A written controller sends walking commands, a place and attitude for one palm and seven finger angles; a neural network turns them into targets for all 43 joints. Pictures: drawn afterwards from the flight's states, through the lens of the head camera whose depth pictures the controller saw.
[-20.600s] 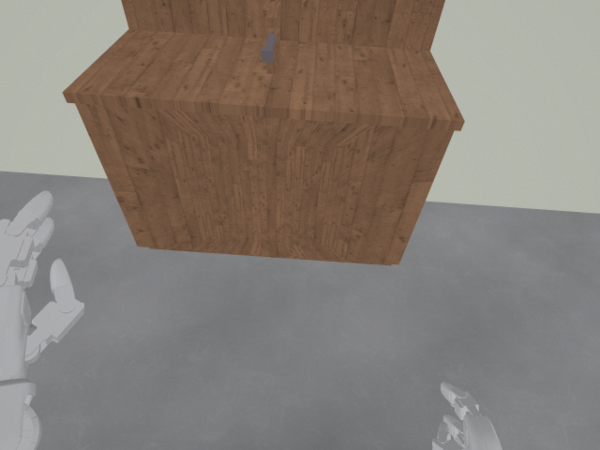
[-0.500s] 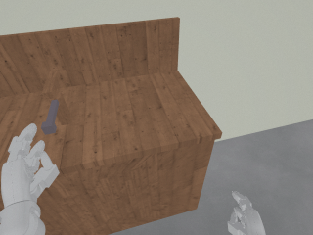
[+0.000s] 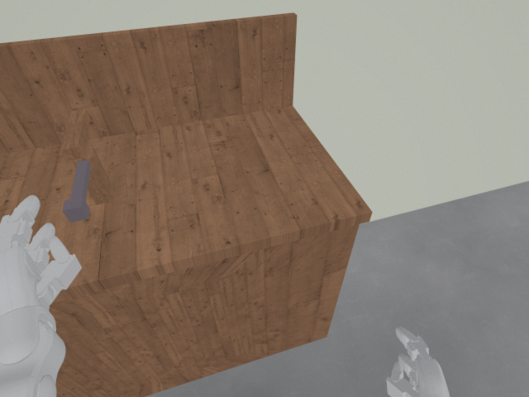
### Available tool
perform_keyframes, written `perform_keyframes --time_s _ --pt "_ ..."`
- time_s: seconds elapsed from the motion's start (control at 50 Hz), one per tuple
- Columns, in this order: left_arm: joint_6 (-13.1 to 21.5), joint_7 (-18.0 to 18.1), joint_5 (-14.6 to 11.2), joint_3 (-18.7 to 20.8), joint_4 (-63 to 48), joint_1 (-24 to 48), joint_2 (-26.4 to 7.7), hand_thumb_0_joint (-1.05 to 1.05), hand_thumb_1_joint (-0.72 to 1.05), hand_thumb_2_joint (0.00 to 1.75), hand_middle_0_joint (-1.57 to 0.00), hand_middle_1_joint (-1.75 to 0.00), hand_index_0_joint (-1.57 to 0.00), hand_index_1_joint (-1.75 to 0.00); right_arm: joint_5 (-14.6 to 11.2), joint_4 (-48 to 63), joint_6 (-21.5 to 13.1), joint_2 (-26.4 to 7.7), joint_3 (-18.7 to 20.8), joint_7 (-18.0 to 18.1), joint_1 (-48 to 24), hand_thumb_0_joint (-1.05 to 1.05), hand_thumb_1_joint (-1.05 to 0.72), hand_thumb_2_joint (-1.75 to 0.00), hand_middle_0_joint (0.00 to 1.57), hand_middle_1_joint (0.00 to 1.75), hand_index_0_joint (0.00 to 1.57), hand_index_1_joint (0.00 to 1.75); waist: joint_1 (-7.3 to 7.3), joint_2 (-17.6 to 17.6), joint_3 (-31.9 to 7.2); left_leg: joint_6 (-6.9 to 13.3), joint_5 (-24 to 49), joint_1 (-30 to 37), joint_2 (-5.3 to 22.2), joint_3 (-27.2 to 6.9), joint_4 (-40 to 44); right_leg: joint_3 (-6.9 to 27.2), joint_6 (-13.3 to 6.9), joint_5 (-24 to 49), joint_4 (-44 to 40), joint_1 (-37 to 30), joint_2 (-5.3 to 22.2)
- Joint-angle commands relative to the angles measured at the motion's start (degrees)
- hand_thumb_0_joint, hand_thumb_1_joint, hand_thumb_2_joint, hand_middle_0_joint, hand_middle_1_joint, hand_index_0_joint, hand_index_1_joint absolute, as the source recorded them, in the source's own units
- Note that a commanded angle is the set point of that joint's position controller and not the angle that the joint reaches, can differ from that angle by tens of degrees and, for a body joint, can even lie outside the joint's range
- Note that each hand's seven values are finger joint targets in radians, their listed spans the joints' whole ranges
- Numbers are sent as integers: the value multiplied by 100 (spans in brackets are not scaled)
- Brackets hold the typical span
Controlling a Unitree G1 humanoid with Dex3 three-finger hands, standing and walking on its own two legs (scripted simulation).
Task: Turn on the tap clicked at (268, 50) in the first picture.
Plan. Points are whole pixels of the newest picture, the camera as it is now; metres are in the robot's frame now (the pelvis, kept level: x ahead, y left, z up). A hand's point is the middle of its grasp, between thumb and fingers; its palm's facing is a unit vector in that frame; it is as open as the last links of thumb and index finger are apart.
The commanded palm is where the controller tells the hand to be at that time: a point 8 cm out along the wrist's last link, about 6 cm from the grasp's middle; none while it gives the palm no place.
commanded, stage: reach beside the lever's end, fingers flat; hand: left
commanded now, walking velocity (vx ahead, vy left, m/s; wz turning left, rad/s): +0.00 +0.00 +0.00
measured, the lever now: (76, 209) +0.34 +0.36 +0.10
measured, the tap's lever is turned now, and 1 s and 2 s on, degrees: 0 0 0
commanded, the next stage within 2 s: push the lever round in 1.66 s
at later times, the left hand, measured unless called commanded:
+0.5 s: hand (62, 244) +0.26 +0.33 +0.12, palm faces +0.62 -0.78 -0.09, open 7.6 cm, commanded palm +0.22 +0.36 +0.13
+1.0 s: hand (51, 233) +0.29 +0.37 +0.11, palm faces +0.66 -0.74 -0.10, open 7.8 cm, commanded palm +0.25 +0.40 +0.11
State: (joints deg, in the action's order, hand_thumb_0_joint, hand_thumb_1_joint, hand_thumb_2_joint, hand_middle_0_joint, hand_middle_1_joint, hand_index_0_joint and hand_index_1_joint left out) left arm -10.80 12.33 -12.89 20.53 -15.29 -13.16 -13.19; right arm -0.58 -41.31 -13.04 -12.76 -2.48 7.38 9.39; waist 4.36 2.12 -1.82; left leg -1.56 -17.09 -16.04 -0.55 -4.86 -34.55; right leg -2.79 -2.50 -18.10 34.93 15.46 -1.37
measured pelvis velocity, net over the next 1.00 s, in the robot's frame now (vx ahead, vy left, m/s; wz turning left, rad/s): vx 0.01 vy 0.01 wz -0.01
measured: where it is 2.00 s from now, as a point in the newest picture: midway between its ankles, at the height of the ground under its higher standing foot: outside the picture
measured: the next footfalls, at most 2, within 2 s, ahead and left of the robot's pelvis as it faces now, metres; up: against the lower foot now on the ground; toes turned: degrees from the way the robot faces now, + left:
none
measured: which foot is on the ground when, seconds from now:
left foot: down 0.00-1.00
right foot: down 0.00-1.00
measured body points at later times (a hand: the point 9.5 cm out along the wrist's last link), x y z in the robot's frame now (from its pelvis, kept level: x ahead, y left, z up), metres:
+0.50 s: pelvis +0.01 +0.02 +0.00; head +0.01 +0.01 +0.45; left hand +0.22 +0.37 +0.13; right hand +0.20 -0.21 -0.08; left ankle +0.02 +0.14 -0.73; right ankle +0.01 -0.09 -0.73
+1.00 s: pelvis +0.01 +0.01 -0.01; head +0.02 +0.00 +0.44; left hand +0.25 +0.41 +0.11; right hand +0.17 -0.24 -0.10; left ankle +0.02 +0.14 -0.73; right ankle +0.01 -0.09 -0.73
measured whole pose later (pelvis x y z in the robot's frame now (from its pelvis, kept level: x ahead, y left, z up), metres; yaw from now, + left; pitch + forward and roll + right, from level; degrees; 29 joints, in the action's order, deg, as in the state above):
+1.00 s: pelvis +0.01 +0.01 -0.01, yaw +0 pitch +4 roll +0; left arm 0.0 5.0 -11.4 33.0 17.0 4.5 -22.0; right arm -1.0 -41.4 -10.5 -14.6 -1.0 6.9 12.6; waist 2.1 1.4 -3.4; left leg -1.0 -19.3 -23.9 -0.6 -4.5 -38.9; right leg -2.5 -1.9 -19.5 38.0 22.8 -1.4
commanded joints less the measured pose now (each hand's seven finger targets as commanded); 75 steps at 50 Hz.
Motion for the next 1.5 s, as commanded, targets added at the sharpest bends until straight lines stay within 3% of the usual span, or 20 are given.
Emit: perform_keyframes --time_s 0.0,0.06,0.08,0.12,0.28,0.32,0.46,0.56,0.72,0.8,0.82,0.94,1.1,1.16,1.18,1.24,1.28,1.34,1.38,1.48 --pt "523 70 82 672 -1204 932 -1201 0 90 90 -19 -27 -19 -27 -1 971 -277 -581 246 2 -910 0 -90 -90 20 30 20 30 77 182 -765 273 751 61 -203 277 504 121 153 777 -692 -272 145" --pt "585 17 82 595 -1050 1184 -1164 0 90 90 -19 -27 -19 -27 -8 949 -252 -614 258 4 -861 0 -90 -90 20 30 20 30 -15 88 -630 260 687 29 -182 257 509 75 139 700 -679 -134 115" --pt "599 -3 102 578 -1015 1220 -1170 0 90 90 -19 -26 -19 -26 -16 952 -260 -624 246 5 -872 0 -90 -90 20 30 20 30 5 321 -585 255 671 40 -183 255 510 85 126 676 -677 -77 117" --pt "609 -53 82 564 -804 1343 -1179 0 90 90 -19 -26 -19 -26 -23 923 -249 -658 250 32 -838 0 -90 -90 20 30 20 30 -52 89 -488 263 581 -18 -179 209 532 54 122 569 -672 -14 96" --pt "794 -129 135 828 -554 1651 -1485 0 90 90 -18 -24 -18 -24 -18 905 -217 -700 303 38 -725 0 -90 -90 20 30 20 30 -30 185 -912 197 984 103 -151 185 474 18 79 939 -495 -98 84" --pt "821 -147 142 653 -562 1601 -1288 0 90 90 -18 -23 -18 -23 -10 939 -216 -676 301 9 -706 0 -90 -90 20 30 20 30 -35 394 -921 163 1127 148 -148 198 453 0 67 1045 -451 -71 86" --pt "865 -209 92 973 -4 1704 -1547 0 90 90 -17 -21 -17 -21 -23 918 -128 -728 344 -8 -602 0 -90 -90 20 30 20 30 -46 52 -914 166 1169 -39 -133 202 390 -11 79 1119 -410 -31 67" --pt "1041 -299 153 1002 283 2322 -1734 0 90 90 -17 -20 -17 -20 -28 865 -114 -756 338 23 -551 0 -90 -90 20 30 20 30 -138 363 -931 180 1025 -56 -138 190 340 19 62 966 -379 120 68" --pt "1282 -539 108 1208 935 2538 -1995 0 90 90 -16 -18 -16 -18 -39 829 -110 -818 390 14 -350 0 -90 -90 20 30 20 30 -145 205 -1271 207 1236 -134 -152 211 209 36 84 1331 -270 -3 68" --pt "1306 -616 83 1450 1355 2726 -2273 0 90 90 -16 -17 -16 -17 -68 805 -67 -849 398 9 -273 0 -90 -90 20 30 20 30 -166 218 -1167 231 1167 -286 -161 224 178 50 104 1343 -279 62 75" --pt "1302 -632 70 1555 1565 2630 -2353 0 90 90 -16 -17 -16 -17 -67 809 -53 -860 413 8 -230 0 -90 -90 20 30 20 30 -134 43 -1134 243 1106 -380 -153 227 177 41 114 1298 -286 42 66" --pt "1594 -741 143 1835 2044 3187 -2858 0 90 90 -15 -15 -15 -15 -49 763 2 -912 429 -4 -60 0 -90 -90 20 30 20 30 -229 239 -1256 300 988 -526 -182 263 51 133 140 1288 -256 102 63" --pt "1899 -1224 197 1804 3115 4056 -3312 0 90 90 -15 -15 -15 -15 -106 648 61 -1027 431 36 260 0 -90 -90 20 30 20 30 -429 461 -1289 350 674 -751 -187 258 -77 199 160 1052 -241 346 56" --pt "1950 -1325 188 1897 3609 4249 -3512 0 90 90 -15 -15 -15 -15 -102 646 81 -1096 446 42 398 0 -90 -90 20 30 20 30 -468 101 -1287 372 522 -915 -181 214 -101 180 186 873 -245 441 32" --pt "2013 -1324 209 2034 3690 4293 -3677 0 90 90 -15 -15 -15 -15 -104 618 107 -1094 452 44 436 0 -90 -90 20 30 20 30 -427 225 -1346 371 595 -913 -168 222 -124 191 180 938 -236 396 37" --pt "2151 -1328 217 1842 3463 4091 -3423 0 90 90 -15 -15 -15 -15 -85 744 108 -1064 482 -35 490 0 -90 -90 20 30 20 30 -342 575 -1712 361 897 -665 -178 247 -137 173 154 1200 -157 288 16" --pt "2198 -1280 245 2051 3604 3974 -3627 0 90 90 -15 -15 -15 -15 -78 706 162 -1085 497 -60 576 0 -90 -90 20 30 20 30 -312 400 -1727 363 999 -717 -139 205 -146 140 147 1261 -138 231 -10" --pt "2181 -1260 158 2149 3682 3620 -3550 0 90 90 -15 -15 -15 -15 -93 785 208 -1087 518 -107 584 0 -90 -90 20 30 20 30 -271 197 -1614 359 956 -863 -135 216 -108 129 173 1271 -140 207 -17" --pt "2195 -1223 162 2281 3519 3479 -3617 0 90 90 -15 -15 -15 -15 -85 831 241 -1074 524 -125 563 0 -90 -90 20 30 20 30 -196 410 -1616 365 1063 -859 -143 237 -106 148 160 1353 -135 126 -3" --pt "2256 -1149 225 2184 3055 3607 -3515 0 90 90 -15 -15 -15 -15 -63 879 262 -1046 517 -149 536 0 -90 -90 20 30 20 30 -294 501 -1442 360 1140 -742 -93 191 -73 91 138 1257 -110 321 -45"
